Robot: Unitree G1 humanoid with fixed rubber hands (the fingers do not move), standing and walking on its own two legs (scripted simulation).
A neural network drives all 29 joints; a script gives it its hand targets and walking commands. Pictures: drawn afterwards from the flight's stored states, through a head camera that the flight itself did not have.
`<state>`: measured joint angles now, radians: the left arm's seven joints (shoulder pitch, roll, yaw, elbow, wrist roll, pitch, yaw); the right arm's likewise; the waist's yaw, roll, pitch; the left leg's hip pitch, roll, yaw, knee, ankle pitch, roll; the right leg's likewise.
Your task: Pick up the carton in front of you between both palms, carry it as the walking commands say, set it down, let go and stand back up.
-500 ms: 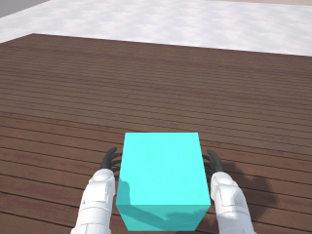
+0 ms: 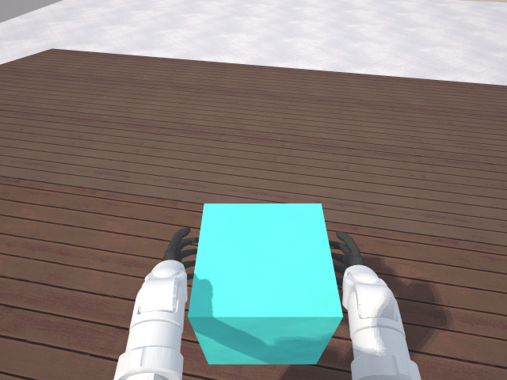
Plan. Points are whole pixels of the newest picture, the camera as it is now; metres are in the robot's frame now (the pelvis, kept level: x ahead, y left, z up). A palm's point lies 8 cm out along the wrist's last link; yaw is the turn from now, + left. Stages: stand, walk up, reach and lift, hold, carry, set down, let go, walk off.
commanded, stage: reach and lift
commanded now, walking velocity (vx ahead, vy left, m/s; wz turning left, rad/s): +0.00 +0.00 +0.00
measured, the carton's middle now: (262, 287) +0.31 +0.00 -0.05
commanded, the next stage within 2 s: hold in 0.46 s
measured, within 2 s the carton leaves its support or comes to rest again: neither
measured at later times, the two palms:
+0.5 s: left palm (172, 266) +0.30 +0.15 +0.04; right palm (354, 270) +0.30 -0.15 +0.04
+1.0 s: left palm (169, 267) +0.29 +0.15 +0.05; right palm (357, 271) +0.29 -0.15 +0.05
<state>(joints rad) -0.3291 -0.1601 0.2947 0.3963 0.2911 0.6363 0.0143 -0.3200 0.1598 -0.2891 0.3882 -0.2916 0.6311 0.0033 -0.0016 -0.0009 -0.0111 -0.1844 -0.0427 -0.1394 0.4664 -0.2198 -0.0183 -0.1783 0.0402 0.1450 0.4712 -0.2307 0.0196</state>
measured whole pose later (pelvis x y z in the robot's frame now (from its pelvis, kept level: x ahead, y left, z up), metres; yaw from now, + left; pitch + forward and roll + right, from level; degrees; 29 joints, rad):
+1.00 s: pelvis +0.00 +0.00 +0.00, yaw +0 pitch -7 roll +0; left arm -0.29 -0.16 0.25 0.27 0.28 0.76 0.01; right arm -0.29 0.16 -0.24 0.26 -0.28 0.76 0.01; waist 0.00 0.00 0.01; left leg -0.09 -0.04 -0.13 0.40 -0.19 -0.02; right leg -0.08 0.04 0.14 0.41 -0.20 0.02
